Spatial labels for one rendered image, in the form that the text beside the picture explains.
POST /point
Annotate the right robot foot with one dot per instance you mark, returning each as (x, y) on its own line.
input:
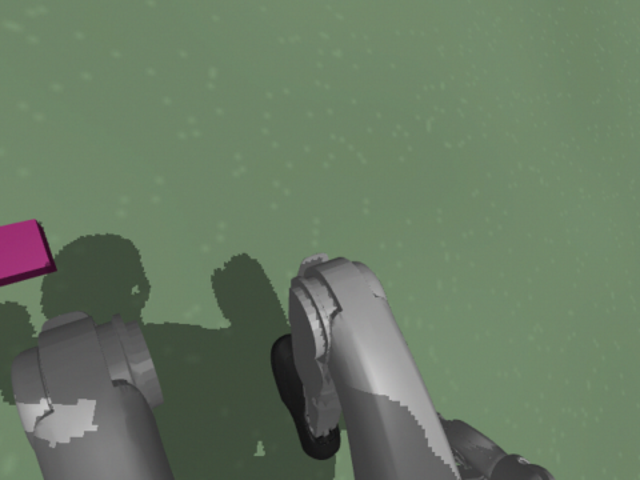
(290, 388)

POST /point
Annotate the carton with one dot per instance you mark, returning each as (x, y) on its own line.
(24, 252)

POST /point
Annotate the right robot hand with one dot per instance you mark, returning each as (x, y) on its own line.
(476, 453)

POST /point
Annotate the right robot arm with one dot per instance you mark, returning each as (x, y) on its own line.
(515, 467)

